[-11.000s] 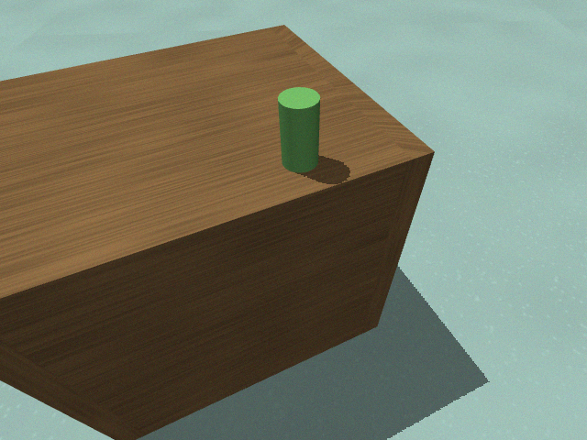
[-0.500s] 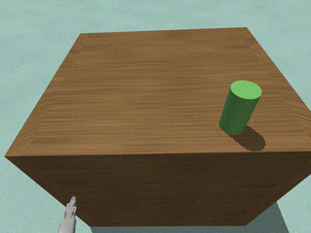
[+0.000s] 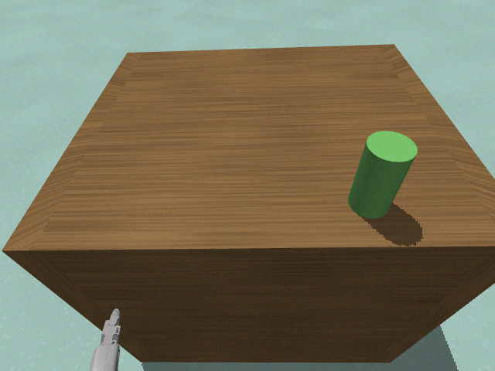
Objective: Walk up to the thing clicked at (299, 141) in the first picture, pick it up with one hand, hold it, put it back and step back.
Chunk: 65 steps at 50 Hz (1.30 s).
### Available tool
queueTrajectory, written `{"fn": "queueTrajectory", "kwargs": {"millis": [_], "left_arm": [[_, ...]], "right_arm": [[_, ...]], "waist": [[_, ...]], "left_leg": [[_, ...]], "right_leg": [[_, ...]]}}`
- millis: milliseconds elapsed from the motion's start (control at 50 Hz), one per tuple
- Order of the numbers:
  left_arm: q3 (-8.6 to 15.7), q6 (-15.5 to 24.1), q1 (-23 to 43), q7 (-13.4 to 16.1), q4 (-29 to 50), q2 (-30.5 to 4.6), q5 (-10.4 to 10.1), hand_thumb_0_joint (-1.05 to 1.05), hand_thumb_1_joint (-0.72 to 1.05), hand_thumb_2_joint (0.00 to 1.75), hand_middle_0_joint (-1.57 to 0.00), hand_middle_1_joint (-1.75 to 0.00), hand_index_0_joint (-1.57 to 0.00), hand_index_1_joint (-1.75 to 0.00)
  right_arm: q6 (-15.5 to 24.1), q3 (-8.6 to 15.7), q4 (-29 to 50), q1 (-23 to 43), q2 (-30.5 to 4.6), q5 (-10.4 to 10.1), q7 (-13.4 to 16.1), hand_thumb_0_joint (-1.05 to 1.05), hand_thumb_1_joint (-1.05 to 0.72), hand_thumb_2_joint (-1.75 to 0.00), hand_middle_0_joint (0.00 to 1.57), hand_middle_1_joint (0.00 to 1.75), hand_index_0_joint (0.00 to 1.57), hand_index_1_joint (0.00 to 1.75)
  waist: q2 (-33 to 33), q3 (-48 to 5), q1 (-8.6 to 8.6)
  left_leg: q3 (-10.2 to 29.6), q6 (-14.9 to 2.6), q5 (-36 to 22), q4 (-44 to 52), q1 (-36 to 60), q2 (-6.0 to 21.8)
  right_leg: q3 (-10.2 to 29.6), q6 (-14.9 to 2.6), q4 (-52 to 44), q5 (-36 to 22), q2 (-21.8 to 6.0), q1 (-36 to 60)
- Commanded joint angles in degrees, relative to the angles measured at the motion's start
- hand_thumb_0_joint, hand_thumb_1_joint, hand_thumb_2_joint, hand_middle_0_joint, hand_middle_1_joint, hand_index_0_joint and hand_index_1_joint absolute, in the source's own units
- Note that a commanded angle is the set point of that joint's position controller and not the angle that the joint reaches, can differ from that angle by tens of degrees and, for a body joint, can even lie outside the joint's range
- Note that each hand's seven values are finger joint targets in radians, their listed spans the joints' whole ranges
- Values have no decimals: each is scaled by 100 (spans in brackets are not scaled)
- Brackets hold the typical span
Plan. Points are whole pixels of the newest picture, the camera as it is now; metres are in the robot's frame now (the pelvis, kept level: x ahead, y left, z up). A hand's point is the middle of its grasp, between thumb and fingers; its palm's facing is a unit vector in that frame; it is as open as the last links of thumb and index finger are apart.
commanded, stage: go down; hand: right
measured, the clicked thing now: (378, 177) +0.42 -0.19 +0.10
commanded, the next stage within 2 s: approach in 0.24 s
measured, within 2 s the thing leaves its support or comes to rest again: neither
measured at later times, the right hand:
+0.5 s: hand out of the picture +0.34 -0.37 +0.21, palm faces +0.14 +0.99 +0.01, open 17.4 cm
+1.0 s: hand (423, 189) +0.41 -0.26 +0.08, palm faces +0.10 +0.99 +0.04, open 17.4 cm
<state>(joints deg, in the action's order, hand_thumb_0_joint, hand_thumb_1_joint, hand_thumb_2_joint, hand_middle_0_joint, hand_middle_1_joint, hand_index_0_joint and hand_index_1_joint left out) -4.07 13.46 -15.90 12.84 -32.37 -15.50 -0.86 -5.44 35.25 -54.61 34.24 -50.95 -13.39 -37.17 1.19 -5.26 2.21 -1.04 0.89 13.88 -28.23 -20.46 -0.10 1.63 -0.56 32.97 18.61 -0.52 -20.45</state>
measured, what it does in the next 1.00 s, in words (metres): stands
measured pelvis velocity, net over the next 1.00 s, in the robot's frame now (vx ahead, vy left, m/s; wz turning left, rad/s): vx -0.02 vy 0.01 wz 0.03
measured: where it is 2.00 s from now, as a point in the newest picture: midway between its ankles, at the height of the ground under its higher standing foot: outside the picture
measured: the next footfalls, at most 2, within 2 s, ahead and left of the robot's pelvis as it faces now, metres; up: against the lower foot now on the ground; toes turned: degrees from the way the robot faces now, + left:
none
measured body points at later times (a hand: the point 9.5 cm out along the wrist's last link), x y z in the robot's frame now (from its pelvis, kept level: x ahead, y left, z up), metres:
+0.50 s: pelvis -0.01 +0.00 +0.00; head +0.00 +0.00 +0.45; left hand +0.14 +0.26 -0.07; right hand +0.33 -0.42 +0.21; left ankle +0.00 +0.13 -0.73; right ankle -0.02 -0.11 -0.73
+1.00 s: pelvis -0.02 +0.01 -0.02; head +0.05 -0.01 +0.43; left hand +0.11 +0.27 -0.09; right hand +0.40 -0.31 +0.08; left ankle +0.00 +0.13 -0.73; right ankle -0.02 -0.11 -0.73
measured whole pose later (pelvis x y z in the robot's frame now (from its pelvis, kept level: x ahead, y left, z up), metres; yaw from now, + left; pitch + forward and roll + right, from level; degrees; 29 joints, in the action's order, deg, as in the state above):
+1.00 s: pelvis -0.02 +0.01 -0.02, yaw +2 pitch +11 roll +2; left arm -2.1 11.8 -16.0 8.0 -32.2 -13.5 0.8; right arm 11.4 27.6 -51.1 33.4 -31.2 -12.3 -21.1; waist -1.0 -3.9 4.8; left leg 0.0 0.2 16.3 -37.8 -32.0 -1.6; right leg 0.7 0.4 42.2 21.6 -2.0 -31.1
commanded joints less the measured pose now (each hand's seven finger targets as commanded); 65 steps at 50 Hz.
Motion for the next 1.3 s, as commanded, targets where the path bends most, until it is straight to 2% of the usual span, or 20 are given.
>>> {"fn": "queueTrajectory", "kwargs": {"millis": [0, 80, 160, 200, 360, 500, 580, 640, 780, 840, 880, 940, 960, 1040, 1060, 1100, 1120, 1140, 1220, 1280], "left_arm": [[370, 204, 72, 76, 677, -847, -32, 0, -56, 6, -4, -4, -4, -5], [451, 257, 452, 111, 450, -872, 1, 0, -56, 6, -4, -5, -4, -5], [543, 298, 706, 177, 563, -1077, 15, 0, -56, 6, -5, -5, -4, -5], [369, 298, 789, 182, 691, -939, 2, 0, -56, 6, -4, -5, -4, -5], [316, 188, -19, 114, 696, -809, -19, 0, -56, 5, -5, -5, -5, -5], [393, 366, 670, 106, 758, -849, 6, 0, -56, 5, -5, -5, -4, -6], [433, 420, 372, 96, 518, -889, 33, 0, -55, 5, -5, -5, -5, -6], [491, 459, 263, 45, 498, -900, 39, 0, -54, 4, -5, -5, -5, -5], [556, 321, 207, -162, 798, -725, 122, 0, -53, 3, -5, -6, -6, -5], [562, 270, 470, -284, 912, -664, 145, 0, -55, 4, -6, -6, -6, -5], [330, 221, 492, -380, 865, -356, 152, 0, -54, 4, -6, -6, -6, -5], [693, 162, 706, -411, 1211, -844, 164, 0, -55, 4, -6, -6, -6, -5], [629, 151, 802, -425, 1326, -836, 164, 0, -55, 4, -6, -6, -6, -5], [579, 82, 488, -483, 1601, -730, 81, 0, -55, 4, -6, -6, -7, -5], [627, 37, 324, -496, 1488, -757, 64, 0, -55, 4, -6, -6, -7, -5], [652, -69, -374, -547, 1214, -597, 33, 0, -55, 4, -6, -6, -7, -5], [715, -50, -295, -566, 1692, -704, 13, 0, -54, 4, -6, -6, -7, -5], [665, -114, -699, -632, 1175, -456, 7, 0, -55, 4, -6, -6, -7, -5], [904, -202, -539, -764, 1447, -565, -22, 0, -53, 3, -6, -6, -7, -5], [1001, -187, -110, -838, 1422, -482, -31, 0, -52, 3, -5, -6, -6, -5]], "right_arm": [[344, 500, 1527, 2101, -2465, -218, -1, 0, 53, -4, 6, 4, 6, 4], [368, 285, 1744, 2482, -2240, -194, 25, 0, 49, -4, 7, 4, 6, 4], [348, 383, 1378, 2480, -2427, -137, 35, 0, 48, -3, 7, 4, 6, 4], [348, 308, 1398, 2547, -2323, -152, 28, 0, 49, -4, 7, 4, 6, 4], [135, 354, 1112, 1896, -2358, -145, -24, 0, 52, -3, 6, 4, 5, 4], [335, -351, 1389, 2402, -1346, -190, 19, 0, 52, -3, 6, 4, 6, 4], [629, -686, 1270, 2399, -794, -248, 97, 0, 49, -4, 6, 4, 6, 4], [853, -618, 875, 1924, -532, -367, 271, 0, 53, -4, 5, 4, 5, 4], [1570, -168, 1323, 2192, -742, -243, 1004, 0, 51, -6, 4, 5, 5, 5], [1941, -237, 1780, 2519, -599, -88, 1335, 0, 55, -3, 5, 4, 5, 4], [2089, -411, 1573, 2270, -164, -4, 1519, 0, 52, -4, 5, 4, 5, 4], [2243, -491, 1915, 2358, -23, 4, 1731, 0, 50, -5, 5, 4, 5, 4], [2241, -572, 1950, 2529, 73, -1, 1784, 0, 50, -5, 5, 4, 5, 4], [2044, -1101, 1485, 1938, 1063, 2, 1943, 0, 50, -6, 5, 5, 5, 5], [2059, -957, 1827, 2052, 793, 31, 2027, 0, 50, -6, 5, 4, 5, 4], [1974, -962, 1830, 1898, 879, 64, 2132, 0, 52, -6, 4, 5, 4, 5], [1893, -997, 1528, 1597, 1145, 22, 2178, 0, 53, -5, 4, 5, 4, 5], [1876, -1080, 1700, 1482, 1311, 24, 2213, 0, 52, -6, 4, 5, 4, 5], [1810, -905, 2050, 1690, 1099, 82, 2390, 0, 53, -6, 4, 5, 4, 5], [1858, -1285, 2604, 2310, 1551, 128, 2509, 0, 55, -5, 4, 5, 4, 5]], "waist": [[922, -1402, -130], [1294, -1583, -70], [989, -1715, -12], [774, -1706, -54], [645, -1192, -105], [748, -1187, 75], [587, -1214, 215], [155, -1017, 259], [522, -1624, 87], [970, -2156, -30], [1086, -2272, -79], [1086, -2986, 0], [1216, -3096, -16], [451, -2483, 241], [536, -2397, 115], [439, -1935, 106], [-64, -1670, 279], [94, -1413, 184], [47, -1108, 182], [454, -1311, 142]], "left_leg": [[-88, -252, -1664, 91, 605, -86], [-46, -290, -1424, 97, 459, -73], [-84, -289, -1507, 47, 518, -89], [-65, -261, -1420, 90, 626, -67], [-50, -201, -1361, 191, 702, -34], [-24, -243, -1049, 127, 294, -56], [-53, -218, -901, 21, -19, -89], [-48, -149, -699, 19, -133, -85], [39, -167, -1270, -370, 56, -87], [68, -212, -1343, -625, 33, -110], [90, -216, -1415, -766, 34, -122], [95, -218, -1638, -868, 103, -137], [70, -228, -1623, -864, 94, -153], [-15, -200, -1682, -783, 56, -172], [-20, -186, -1663, -760, 122, -155], [-38, -159, -1469, -694, 39, -143], [-63, -131, -1361, -642, 7, -161], [-40, -112, -1336, -635, -1, -125], [84, -73, -1117, -591, -161, -42], [141, -113, -880, -688, -315, -24]], "right_leg": [[31, 24, -378, -2569, 27, 807], [35, 42, -343, -2437, 15, 969], [83, 31, -284, -2429, 2, 909], [44, -20, -315, -2051, 46, 770], [-55, -65, -462, -1722, 126, 436], [11, -32, -471, -1448, 32, 592], [56, -7, -394, -1313, -24, 740], [50, -62, -349, -897, -4, 399], [-33, 43, 90, -1705, 29, 187], [-27, 116, 339, -2068, 0, 209], [-58, 130, 521, -2244, 1, 114], [-50, 151, 662, -2667, -34, 476], [-30, 180, 677, -2815, -57, 608], [-1, 152, 543, -2825, -103, 380], [-34, 127, 480, -2645, -75, 296], [-93, 77, 337, -2108, -36, 203], [-77, 34, 288, -1862, -51, 91], [-127, 2, 240, -1642, 1, -76], [-209, -88, 242, -1197, 75, -277], [-213, -53, 269, -999, 60, -136]]}}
